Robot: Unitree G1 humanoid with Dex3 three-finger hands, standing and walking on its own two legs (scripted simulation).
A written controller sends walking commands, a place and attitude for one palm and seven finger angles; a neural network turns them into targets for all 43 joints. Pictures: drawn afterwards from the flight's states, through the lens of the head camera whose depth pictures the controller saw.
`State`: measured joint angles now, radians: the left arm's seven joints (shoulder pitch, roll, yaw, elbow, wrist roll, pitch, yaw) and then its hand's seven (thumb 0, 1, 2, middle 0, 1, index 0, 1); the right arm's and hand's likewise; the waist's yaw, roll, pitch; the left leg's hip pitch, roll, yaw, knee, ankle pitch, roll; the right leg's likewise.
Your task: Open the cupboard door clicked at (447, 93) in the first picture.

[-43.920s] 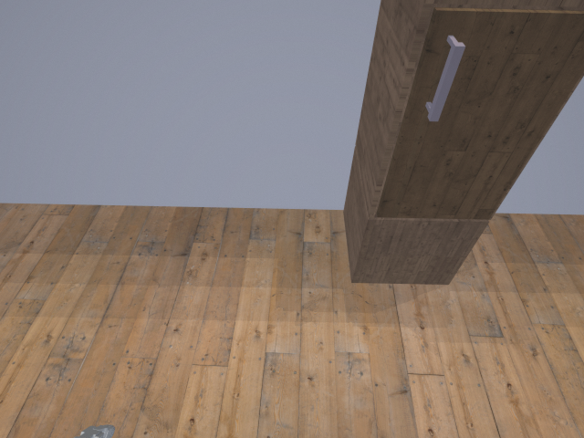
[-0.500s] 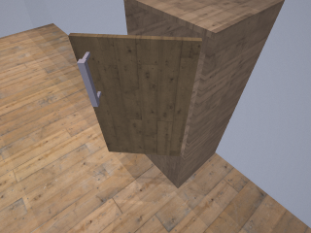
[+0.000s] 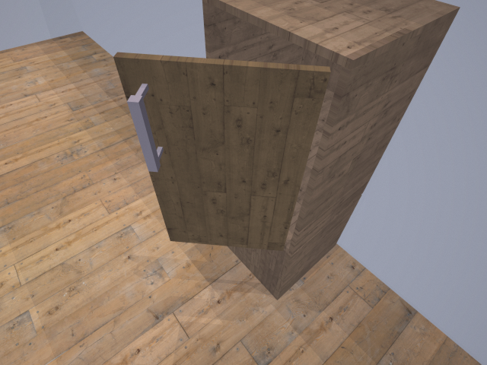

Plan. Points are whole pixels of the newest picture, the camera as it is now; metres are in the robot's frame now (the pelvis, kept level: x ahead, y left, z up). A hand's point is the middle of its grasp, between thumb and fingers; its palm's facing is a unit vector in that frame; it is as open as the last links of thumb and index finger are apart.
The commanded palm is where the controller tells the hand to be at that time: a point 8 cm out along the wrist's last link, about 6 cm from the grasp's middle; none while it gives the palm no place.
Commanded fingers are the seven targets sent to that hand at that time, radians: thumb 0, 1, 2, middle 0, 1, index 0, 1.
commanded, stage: look again from close up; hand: left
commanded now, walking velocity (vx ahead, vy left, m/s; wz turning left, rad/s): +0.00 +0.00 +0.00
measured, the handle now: (149, 130) +0.49 +0.22 +0.12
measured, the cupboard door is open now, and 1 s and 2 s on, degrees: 44 44 44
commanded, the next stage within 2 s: shuffle to correct the standing spot in 0.32 s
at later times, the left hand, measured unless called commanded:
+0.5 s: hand out of the picture +0.02 +0.20 -0.18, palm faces +0.02 -0.98 -0.21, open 7.4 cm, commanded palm none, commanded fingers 0.00 0.90 0.90 -0.20 -0.30 -0.20 -0.30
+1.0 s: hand out of the picture -0.02 +0.21 -0.18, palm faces +0.01 -0.98 -0.21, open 7.4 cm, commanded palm none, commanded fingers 0.00 0.90 0.90 -0.20 -0.30 -0.20 -0.30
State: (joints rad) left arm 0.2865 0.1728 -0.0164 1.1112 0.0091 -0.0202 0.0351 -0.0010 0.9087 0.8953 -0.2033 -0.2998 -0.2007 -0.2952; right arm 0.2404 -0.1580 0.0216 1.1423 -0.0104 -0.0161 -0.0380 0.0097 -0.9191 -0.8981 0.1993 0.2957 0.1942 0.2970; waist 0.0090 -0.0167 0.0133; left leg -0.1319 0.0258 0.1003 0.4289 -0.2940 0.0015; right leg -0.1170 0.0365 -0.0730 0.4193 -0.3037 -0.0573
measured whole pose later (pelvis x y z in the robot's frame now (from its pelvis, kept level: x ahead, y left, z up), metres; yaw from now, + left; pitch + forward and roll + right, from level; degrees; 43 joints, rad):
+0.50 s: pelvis +0.00 +0.02 +0.00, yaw +0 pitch +0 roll +0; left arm 0.25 0.19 -0.01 1.10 0.01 -0.01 0.03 0.00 0.91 0.90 -0.20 -0.30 -0.20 -0.30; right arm 0.24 -0.16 0.02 1.15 -0.01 -0.02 -0.04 0.01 -0.91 -0.90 0.20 0.30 0.20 0.30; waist 0.01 -0.02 0.02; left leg -0.11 0.00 0.11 0.40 -0.29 0.03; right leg -0.11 0.01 -0.07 0.42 -0.31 -0.03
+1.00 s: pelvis -0.04 +0.03 +0.00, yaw +0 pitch +0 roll +0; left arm 0.27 0.20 0.00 1.05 0.03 0.01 0.02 0.00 0.91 0.90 -0.20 -0.30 -0.20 -0.30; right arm 0.26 -0.16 0.00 1.09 -0.02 0.01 -0.01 0.01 -0.91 -0.90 0.20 0.30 0.20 0.30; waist 0.01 -0.02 0.01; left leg -0.20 -0.02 0.11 0.44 -0.25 0.05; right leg -0.21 -0.01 -0.06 0.49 -0.30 -0.02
